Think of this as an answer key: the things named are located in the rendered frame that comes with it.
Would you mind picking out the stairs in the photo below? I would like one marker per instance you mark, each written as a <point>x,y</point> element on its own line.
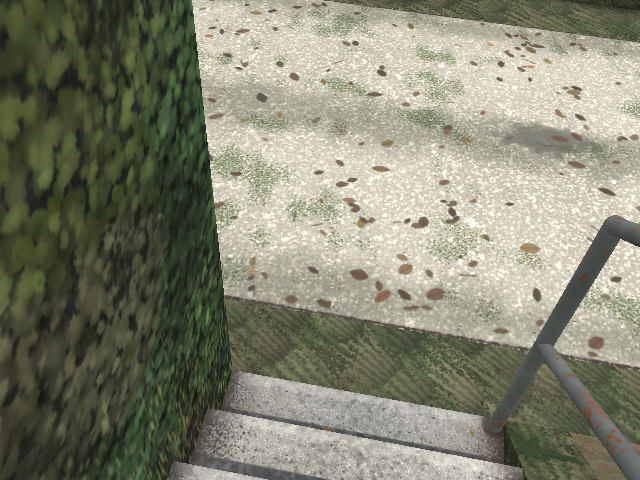
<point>275,429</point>

